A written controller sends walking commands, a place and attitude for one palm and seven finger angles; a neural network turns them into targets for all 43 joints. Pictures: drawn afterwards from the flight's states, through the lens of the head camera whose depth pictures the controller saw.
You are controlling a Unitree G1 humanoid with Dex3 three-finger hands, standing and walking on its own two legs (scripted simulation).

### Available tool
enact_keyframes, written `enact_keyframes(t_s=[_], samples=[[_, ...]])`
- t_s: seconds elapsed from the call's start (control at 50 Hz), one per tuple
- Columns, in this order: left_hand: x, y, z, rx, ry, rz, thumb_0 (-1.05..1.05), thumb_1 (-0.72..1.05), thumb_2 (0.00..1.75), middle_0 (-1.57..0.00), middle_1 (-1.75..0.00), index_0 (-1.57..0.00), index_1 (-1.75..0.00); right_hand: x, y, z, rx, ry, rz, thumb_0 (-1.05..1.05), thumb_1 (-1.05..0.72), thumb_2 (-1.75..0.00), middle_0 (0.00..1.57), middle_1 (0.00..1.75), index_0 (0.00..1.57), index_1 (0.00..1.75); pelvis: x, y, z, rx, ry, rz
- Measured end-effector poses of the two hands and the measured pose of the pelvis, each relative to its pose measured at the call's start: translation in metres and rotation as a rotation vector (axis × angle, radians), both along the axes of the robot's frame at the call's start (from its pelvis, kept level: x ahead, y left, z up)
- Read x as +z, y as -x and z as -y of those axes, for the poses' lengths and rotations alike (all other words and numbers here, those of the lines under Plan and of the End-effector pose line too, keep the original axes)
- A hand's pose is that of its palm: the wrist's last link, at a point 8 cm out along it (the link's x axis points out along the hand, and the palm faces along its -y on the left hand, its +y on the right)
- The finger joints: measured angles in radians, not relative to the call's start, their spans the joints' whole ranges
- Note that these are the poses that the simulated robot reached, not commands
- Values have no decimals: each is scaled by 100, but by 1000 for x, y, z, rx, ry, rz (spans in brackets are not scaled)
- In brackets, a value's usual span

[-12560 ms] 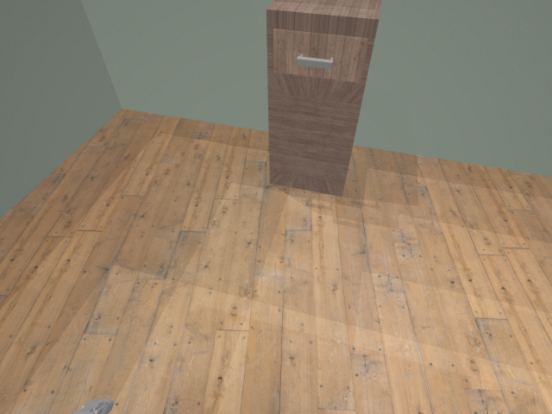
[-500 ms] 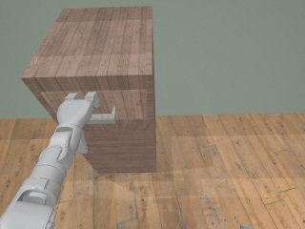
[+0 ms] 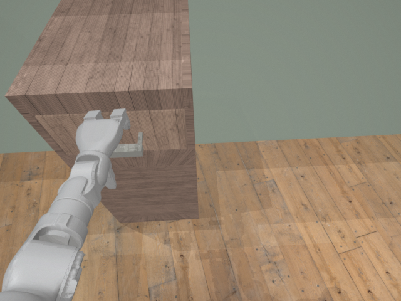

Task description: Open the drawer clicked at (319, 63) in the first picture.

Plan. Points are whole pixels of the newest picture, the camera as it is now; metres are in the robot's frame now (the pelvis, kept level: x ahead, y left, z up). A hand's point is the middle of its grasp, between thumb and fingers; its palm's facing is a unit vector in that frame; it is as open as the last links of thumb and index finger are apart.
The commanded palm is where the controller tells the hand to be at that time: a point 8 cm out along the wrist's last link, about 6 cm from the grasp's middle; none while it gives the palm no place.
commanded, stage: move the hooked fingers above the handle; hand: left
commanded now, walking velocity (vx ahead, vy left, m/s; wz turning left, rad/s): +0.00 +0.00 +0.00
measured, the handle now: (117, 144) +0.49 +0.21 -0.04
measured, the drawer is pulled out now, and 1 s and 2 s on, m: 0.00 0.00 0.00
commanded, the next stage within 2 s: lower the fingers behind the handle in 0.64 s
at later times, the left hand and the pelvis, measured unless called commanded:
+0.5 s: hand (104, 151) +0.43 +0.21 +0.02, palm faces -0.03 -0.03 -1.00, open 13.8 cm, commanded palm +0.41 +0.22 +0.08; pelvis +0.00 +0.00 +0.00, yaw +0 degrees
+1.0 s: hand (109, 154) +0.43 +0.21 +0.00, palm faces -0.05 -0.03 -1.00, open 13.8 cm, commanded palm +0.41 +0.21 +0.06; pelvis -0.01 +0.00 +0.00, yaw +0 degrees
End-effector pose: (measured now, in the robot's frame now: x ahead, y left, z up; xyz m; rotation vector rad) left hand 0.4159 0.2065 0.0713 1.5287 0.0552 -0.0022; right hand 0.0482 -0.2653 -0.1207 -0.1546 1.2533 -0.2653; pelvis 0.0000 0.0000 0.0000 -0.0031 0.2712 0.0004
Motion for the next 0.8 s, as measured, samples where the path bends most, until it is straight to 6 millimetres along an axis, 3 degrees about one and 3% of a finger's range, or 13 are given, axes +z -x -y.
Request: enact_keyframes(t_s=[0.22,0.4,0.62,0.8], samples=[[4,-1,-6,28,-10,-11,0,-49,30,-31,-120,-32,-120,1,12,-2,-20,-1,-13,0,-91,-90,20,29,20,30,2,1,0,-5,1,7],[3,9,-2,-6,5,-5,0,-49,30,-31,-120,-32,-120,3,-1,-1,2,5,17,0,-91,-90,20,29,20,30,2,2,-1,1,1,18],[7,7,-14,42,-11,-6,0,-49,30,-31,-120,-32,-120,5,-14,-2,23,11,54,0,-91,-90,20,29,20,30,2,4,-1,8,3,16],[3,8,4,-29,9,4,0,-49,30,-32,-120,-32,-120,2,-12,-5,29,6,38,0,-91,-90,20,29,20,30,0,4,-2,10,3,13]])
